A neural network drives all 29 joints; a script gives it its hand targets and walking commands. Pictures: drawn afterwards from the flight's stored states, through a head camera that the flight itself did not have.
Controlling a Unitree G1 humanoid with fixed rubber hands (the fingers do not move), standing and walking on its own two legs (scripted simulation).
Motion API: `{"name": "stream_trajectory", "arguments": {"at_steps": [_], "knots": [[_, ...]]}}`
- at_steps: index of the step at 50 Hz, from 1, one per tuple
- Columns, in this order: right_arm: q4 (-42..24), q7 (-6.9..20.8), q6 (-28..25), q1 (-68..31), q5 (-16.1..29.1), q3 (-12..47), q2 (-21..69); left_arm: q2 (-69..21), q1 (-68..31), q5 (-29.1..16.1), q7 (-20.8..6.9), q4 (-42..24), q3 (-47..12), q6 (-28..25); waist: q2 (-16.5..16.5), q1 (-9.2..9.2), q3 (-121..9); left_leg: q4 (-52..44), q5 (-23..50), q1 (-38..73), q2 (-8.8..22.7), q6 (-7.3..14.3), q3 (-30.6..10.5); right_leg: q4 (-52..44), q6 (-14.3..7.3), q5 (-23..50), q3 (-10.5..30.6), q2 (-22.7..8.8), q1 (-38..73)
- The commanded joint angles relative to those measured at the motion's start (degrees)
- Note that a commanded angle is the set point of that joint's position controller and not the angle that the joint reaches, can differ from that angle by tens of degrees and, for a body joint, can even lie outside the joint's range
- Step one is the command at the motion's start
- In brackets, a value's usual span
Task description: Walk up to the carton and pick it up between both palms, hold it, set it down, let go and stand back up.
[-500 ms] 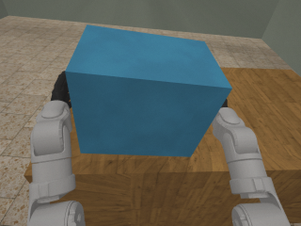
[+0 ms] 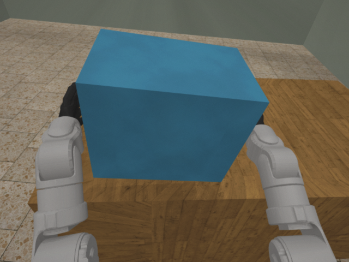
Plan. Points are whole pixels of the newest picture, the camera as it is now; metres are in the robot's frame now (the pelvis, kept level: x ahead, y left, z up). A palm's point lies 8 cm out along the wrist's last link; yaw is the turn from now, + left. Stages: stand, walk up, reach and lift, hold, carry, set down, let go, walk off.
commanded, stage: hold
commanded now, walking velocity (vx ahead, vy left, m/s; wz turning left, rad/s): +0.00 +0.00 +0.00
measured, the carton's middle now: (166, 112) +0.38 +0.01 +0.20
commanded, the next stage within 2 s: none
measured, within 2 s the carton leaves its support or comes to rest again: neither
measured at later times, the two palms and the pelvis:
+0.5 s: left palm (56, 125) +0.33 +0.22 +0.20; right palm (245, 120) +0.35 -0.16 +0.20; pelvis +0.00 +0.00 +0.00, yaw +1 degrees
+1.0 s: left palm (59, 120) +0.34 +0.22 +0.21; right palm (246, 121) +0.35 -0.16 +0.20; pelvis +0.00 +0.01 +0.00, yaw +0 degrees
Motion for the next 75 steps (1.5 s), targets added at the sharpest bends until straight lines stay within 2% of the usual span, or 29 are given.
{"name": "stream_trajectory", "arguments": {"at_steps": [1,3,4,5,8,10,18,21,24,27,28,32,33,34,35,36,40,45,49,55,57,58,61,63,70,71,72,74,75], "knots": [[-21.8,5.1,-5.6,-50.4,5.9,17.7,19.2,-20.3,-41.4,-10.8,-8.2,-15.0,-27.9,-5.5,5.0,-0.56,-28.7,2.3,11.6,24.9,-1.9,0.3,0.4,-1.8,2.5,13.2,-0.9,0.4,-4.9],[-21.8,5.1,-5.6,-50.4,5.9,17.7,19.2,-20.3,-41.4,-10.8,-8.2,-15.0,-27.9,-5.5,5.0,-0.56,-28.7,2.3,11.6,24.9,-1.9,0.3,0.4,-1.8,2.5,13.2,-0.9,0.4,-4.9],[-21.8,5.5,-4.8,-49.8,7.3,19.2,19.2,-21.0,-40.7,-11.5,-7.8,-16.8,-29.9,-5.2,5.5,1.22,-27.9,1.7,9.9,22.9,-1.9,1.0,0.1,-1.5,2.8,12.6,-1.1,-0.3,-4.1],[-21.8,5.6,-4.4,-50.1,8.0,20.0,20.0,-21.7,-40.6,-12.0,-7.6,-16.6,-30.6,-4.8,5.5,0.49,-27.2,1.6,9.4,22.6,-2.1,1.2,0.1,-1.6,3.0,12.6,-1.3,0.1,-4.9],[-24.8,5.6,-4.1,-50.8,8.7,21.3,20.5,-22.5,-39.6,-12.8,-7.3,-17.5,-30.9,-4.5,2.8,0.83,-29.4,1.5,11.3,22.4,-1.9,1.8,-0.2,-0.4,3.5,15.6,-1.6,0.1,-3.1],[-26.8,5.7,-4.0,-51.1,9.8,22.6,21.5,-23.2,-39.8,-12.8,-7.1,-20.4,-31.8,-4.5,4.3,1.78,-31.9,1.8,12.9,24.3,-2.1,1.7,0.0,-0.4,3.7,17.1,-0.7,0.3,-3.6],[-25.6,5.2,-2.3,-48.1,10.0,21.9,20.0,-21.6,-38.8,-13.8,-7.6,-23.8,-31.9,-2.5,4.3,0.98,-28.7,2.3,14.0,24.7,-2.1,0.8,0.0,-1.6,3.1,16.1,-0.6,0.3,-5.0],[-25.0,5.1,-1.6,-49.5,9.8,21.4,19.9,-21.9,-38.9,-14.0,-7.6,-21.8,-31.2,-1.7,4.2,1.47,-27.4,1.7,11.1,21.6,-1.9,1.3,0.1,-2.2,3.4,13.0,-0.5,-0.4,-5.2],[-23.6,4.8,-0.6,-49.9,9.8,20.3,18.6,-20.9,-40.6,-14.3,-8.0,-21.2,-31.5,-1.2,5.6,0.2,-25.4,2.0,8.9,21.1,-2.2,0.9,0.4,-2.2,2.8,11.0,-0.8,0.0,-5.9],[-23.7,4.6,0.0,-50.8,9.5,19.5,19.4,-20.9,-40.8,-14.4,-8.5,-20.6,-30.8,-1.2,3.9,0.09,-26.8,1.3,9.2,21.8,-1.7,0.8,-0.4,-1.6,2.9,11.3,-0.8,-0.1,-7.3],[-24.1,4.7,0.2,-50.8,9.5,19.8,19.4,-20.9,-40.5,-14.4,-8.4,-20.3,-30.9,-1.4,4.0,0.04,-28.9,1.8,8.8,21.7,-1.9,1.3,0.0,-1.6,2.9,10.8,-0.5,-0.3,-6.4],[-23.8,5.1,0.4,-52.1,9.7,17.8,19.1,-21.1,-43.5,-14.9,-7.8,-22.2,-32.2,-1.2,8.7,-0.83,-30.0,2.6,8.7,23.2,-1.9,-0.5,0.3,-2.4,2.1,7.6,-1.3,0.3,-9.4],[-21.4,5.4,0.8,-51.6,9.7,17.5,18.9,-21.2,-44.7,-14.5,-7.8,-22.3,-31.3,-0.9,8.9,-0.09,-28.7,2.6,8.8,22.8,-2.0,-0.6,0.1,-2.5,1.8,7.3,-1.3,0.4,-8.8],[-22.0,5.6,0.9,-52.5,8.8,17.4,19.6,-21.5,-44.5,-14.3,-7.9,-21.2,-30.8,-0.7,7.2,-0.16,-28.3,2.5,9.1,22.7,-1.9,0.0,0.1,-2.7,2.3,7.5,-1.4,0.2,-9.0],[-21.0,5.9,0.9,-50.8,8.3,16.1,18.2,-21.2,-43.6,-13.7,-8.1,-21.7,-30.4,-0.6,7.9,-0.62,-28.3,2.0,9.3,22.9,-1.8,0.0,0.1,-2.7,1.8,7.5,-1.5,0.4,-8.4],[-20.9,6.2,0.8,-52.2,8.5,16.9,18.8,-21.1,-44.0,-13.7,-8.1,-21.5,-29.8,-0.8,5.8,0.18,-27.3,2.0,7.8,21.8,-1.7,0.1,-0.5,-2.3,1.9,6.4,-1.3,0.5,-8.9],[-19.1,6.4,0.7,-51.6,7.8,16.5,18.8,-21.1,-42.5,-12.2,-8.6,-18.2,-28.0,-0.8,4.2,0.74,-27.6,1.1,7.3,22.5,-1.5,1.0,0.2,-2.4,2.6,7.3,-1.6,0.3,-7.3],[-23.3,6.6,0.0,-52.7,8.6,18.1,19.0,-23.0,-43.6,-13.1,-8.4,-21.1,-29.9,-0.9,6.0,0.47,-31.2,1.5,10.2,22.5,-2.1,0.5,0.1,-2.0,2.2,10.8,-1.4,0.3,-5.1],[-25.3,7.3,-0.9,-52.4,8.5,18.9,19.6,-23.1,-43.2,-13.8,-7.6,-23.3,-31.7,-1.6,5.3,0.71,-33.6,2.3,15.0,27.1,-1.4,0.2,-0.3,-2.5,1.5,11.4,-1.3,1.1,-8.3],[-22.3,7.8,-1.2,-51.9,7.9,16.9,17.1,-21.4,-41.5,-12.2,-7.3,-21.3,-30.4,-0.1,6.6,1.33,-29.4,2.4,11.0,24.0,-1.5,0.0,0.1,-2.8,1.1,7.3,-0.9,0.7,-8.2],[-22.5,7.7,-1.0,-52.8,7.5,17.3,18.0,-22.1,-41.8,-12.8,-7.1,-19.6,-30.2,-0.2,3.6,1.04,-28.6,2.2,10.5,23.9,-1.3,0.7,0.1,-2.7,1.4,7.4,-1.6,0.9,-8.4],[-22.0,8.0,-0.8,-53.4,8.1,17.9,18.3,-22.0,-43.0,-13.2,-7.1,-20.0,-30.2,-0.4,2.8,1.82,-29.5,1.6,9.7,23.9,-0.9,1.0,-0.1,-2.4,1.6,6.4,-1.3,0.6,-8.2],[-23.8,7.5,-1.2,-55.1,8.1,18.1,18.8,-23.0,-43.8,-13.7,-6.7,-19.0,-31.0,-0.6,5.6,1.13,-30.2,1.6,9.8,23.0,-1.3,0.5,0.0,-2.0,1.5,8.7,-1.3,0.6,-8.2],[-21.6,7.3,-0.8,-54.9,8.3,18.1,18.6,-22.0,-44.7,-13.4,-6.8,-19.7,-30.7,-0.4,4.9,0.93,-30.9,2.4,10.4,24.7,-1.5,0.5,-0.4,-1.4,2.2,9.9,-1.2,0.9,-7.3],[-25.5,6.7,-1.0,-53.0,8.7,18.2,18.7,-22.1,-42.8,-13.1,-7.5,-23.4,-30.7,-0.8,5.3,0.56,-33.4,2.4,14.6,25.2,-1.9,0.4,0.1,-1.7,2.1,13.9,-0.7,0.6,-5.6],[-24.8,6.7,-0.8,-53.0,9.1,18.5,18.7,-21.7,-42.4,-12.9,-7.5,-22.9,-30.4,-0.4,6.5,1.04,-32.7,2.2,14.7,24.1,-1.9,0.4,0.0,-2.0,1.8,13.7,-0.7,0.2,-5.4],[-24.1,6.7,-0.9,-53.2,9.0,18.0,18.8,-21.5,-41.1,-12.6,-7.5,-21.5,-29.5,-0.1,6.2,1.55,-31.1,1.9,14.0,23.9,-1.9,0.4,0.1,-1.9,1.9,13.3,-0.8,0.3,-4.5],[-21.9,6.5,-0.1,-51.1,9.2,18.2,18.7,-21.1,-41.1,-13.2,-7.9,-21.1,-29.2,0.0,3.3,0.6,-27.8,1.6,11.9,23.2,-2.1,1.1,0.0,-1.9,2.7,12.9,-0.7,-0.3,-5.6],[-19.1,6.4,0.3,-50.0,8.9,17.8,18.0,-20.5,-41.8,-12.7,-8.1,-21.4,-28.7,0.0,4.2,1.39,-27.7,0.9,11.2,23.5,-2.1,1.4,0.5,-2.3,2.7,11.7,-0.7,-0.4,-6.0]]}}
